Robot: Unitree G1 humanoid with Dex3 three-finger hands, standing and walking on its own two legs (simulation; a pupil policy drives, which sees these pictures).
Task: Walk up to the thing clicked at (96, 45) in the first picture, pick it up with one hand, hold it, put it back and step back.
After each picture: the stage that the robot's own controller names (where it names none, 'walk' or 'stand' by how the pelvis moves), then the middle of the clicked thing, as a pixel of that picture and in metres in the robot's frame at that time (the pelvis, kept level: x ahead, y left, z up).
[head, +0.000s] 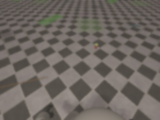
stand; (96, 46) +1.57 -0.11 -0.72
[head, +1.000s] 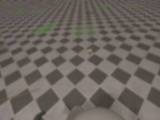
walk; (90, 52) +1.44 +0.16 -0.70
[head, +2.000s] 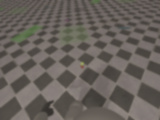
walk; (82, 65) +0.93 +0.22 -0.72
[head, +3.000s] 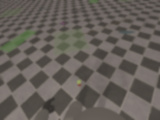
walk; (79, 83) +0.55 +0.21 -0.72
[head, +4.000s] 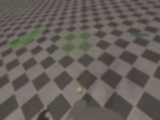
stand; (79, 90) +0.40 +0.23 -0.71
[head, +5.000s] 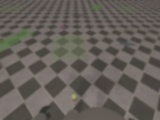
stand; (74, 97) +0.36 +0.18 -0.71
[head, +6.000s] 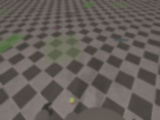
stand; (72, 101) +0.30 +0.22 -0.72
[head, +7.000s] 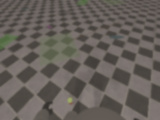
stand; (70, 101) +0.28 +0.23 -0.71
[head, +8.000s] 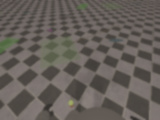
stand; (71, 103) +0.27 +0.23 -0.72
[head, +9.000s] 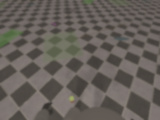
stand; (71, 99) +0.29 +0.20 -0.72
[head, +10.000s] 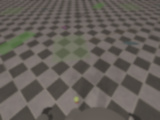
stand; (76, 100) +0.32 +0.17 -0.72
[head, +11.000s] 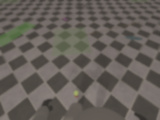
stand; (76, 94) +0.34 +0.16 -0.71
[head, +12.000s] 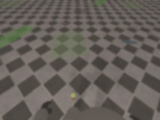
stand; (73, 96) +0.34 +0.19 -0.72
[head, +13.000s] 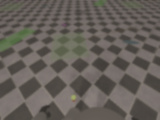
stand; (73, 98) +0.32 +0.20 -0.72
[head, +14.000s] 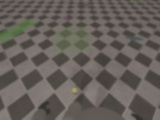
stand; (74, 91) +0.37 +0.19 -0.71
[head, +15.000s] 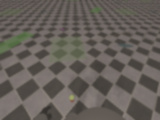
stand; (71, 98) +0.37 +0.21 -0.72
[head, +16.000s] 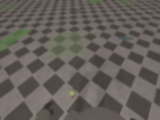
stand; (72, 94) +0.36 +0.23 -0.72
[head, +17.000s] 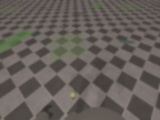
stand; (72, 96) +0.37 +0.22 -0.73
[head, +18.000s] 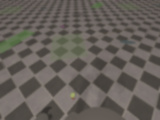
stand; (73, 96) +0.37 +0.22 -0.73
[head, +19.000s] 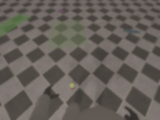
go down; (72, 86) +0.39 +0.21 -0.69
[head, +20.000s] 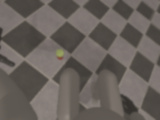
go down; (60, 55) +0.47 +0.23 -0.29
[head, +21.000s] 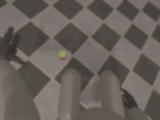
close in; (62, 55) +0.47 +0.23 -0.30
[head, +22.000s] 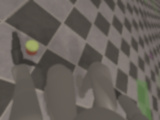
close in; (32, 48) +0.45 +0.26 -0.23
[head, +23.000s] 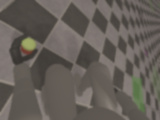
close; (28, 47) +0.44 +0.27 -0.23
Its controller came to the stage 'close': yes
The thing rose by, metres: 0.00
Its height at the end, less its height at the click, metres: +0.00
